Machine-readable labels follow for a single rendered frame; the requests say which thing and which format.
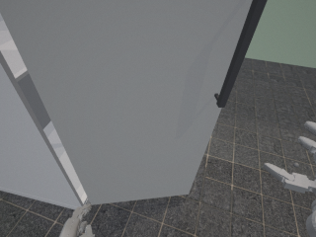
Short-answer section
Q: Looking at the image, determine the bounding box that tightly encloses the fridge door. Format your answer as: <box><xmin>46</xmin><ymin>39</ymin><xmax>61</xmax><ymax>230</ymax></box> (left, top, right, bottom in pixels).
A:
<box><xmin>0</xmin><ymin>0</ymin><xmax>253</xmax><ymax>205</ymax></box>

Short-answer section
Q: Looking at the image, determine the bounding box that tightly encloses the right robot forearm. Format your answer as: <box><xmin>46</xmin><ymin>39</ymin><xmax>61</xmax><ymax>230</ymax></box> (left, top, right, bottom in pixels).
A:
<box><xmin>306</xmin><ymin>199</ymin><xmax>316</xmax><ymax>237</ymax></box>

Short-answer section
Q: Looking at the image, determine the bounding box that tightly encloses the left robot hand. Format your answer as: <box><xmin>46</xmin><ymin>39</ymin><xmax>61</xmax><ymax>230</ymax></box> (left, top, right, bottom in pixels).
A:
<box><xmin>59</xmin><ymin>203</ymin><xmax>95</xmax><ymax>237</ymax></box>

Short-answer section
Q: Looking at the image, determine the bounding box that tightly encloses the right robot hand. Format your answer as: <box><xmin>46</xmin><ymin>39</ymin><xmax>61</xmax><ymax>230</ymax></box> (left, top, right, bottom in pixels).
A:
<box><xmin>263</xmin><ymin>120</ymin><xmax>316</xmax><ymax>197</ymax></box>

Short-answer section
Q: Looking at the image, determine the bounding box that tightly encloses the handle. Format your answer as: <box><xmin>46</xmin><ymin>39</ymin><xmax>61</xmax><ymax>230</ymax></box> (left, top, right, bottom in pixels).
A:
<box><xmin>214</xmin><ymin>0</ymin><xmax>268</xmax><ymax>108</ymax></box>

